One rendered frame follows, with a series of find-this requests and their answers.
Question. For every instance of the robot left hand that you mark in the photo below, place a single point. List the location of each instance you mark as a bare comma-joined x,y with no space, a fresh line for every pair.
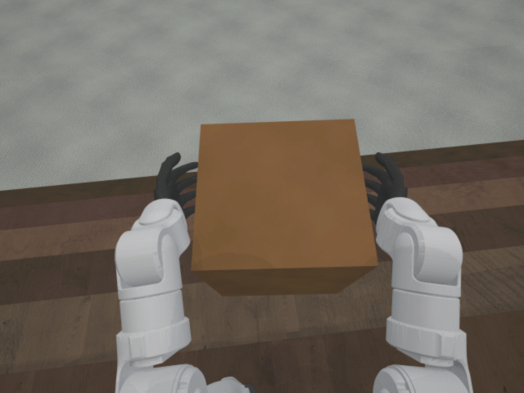
166,186

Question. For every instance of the left robot shin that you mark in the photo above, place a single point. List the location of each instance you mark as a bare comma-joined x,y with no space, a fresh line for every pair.
230,378

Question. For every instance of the left robot forearm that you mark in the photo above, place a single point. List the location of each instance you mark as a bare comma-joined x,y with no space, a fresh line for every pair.
148,279

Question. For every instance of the right robot forearm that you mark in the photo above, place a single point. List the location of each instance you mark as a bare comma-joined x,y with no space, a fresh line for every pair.
426,275

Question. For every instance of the robot right upper arm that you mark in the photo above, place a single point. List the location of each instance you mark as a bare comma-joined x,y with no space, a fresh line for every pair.
410,379

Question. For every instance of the robot right hand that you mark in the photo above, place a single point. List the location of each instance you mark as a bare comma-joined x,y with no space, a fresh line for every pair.
392,183

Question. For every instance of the carton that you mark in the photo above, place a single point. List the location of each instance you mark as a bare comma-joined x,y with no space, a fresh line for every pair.
281,208

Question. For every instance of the robot left upper arm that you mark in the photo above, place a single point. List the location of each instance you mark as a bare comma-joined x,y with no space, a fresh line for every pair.
182,378

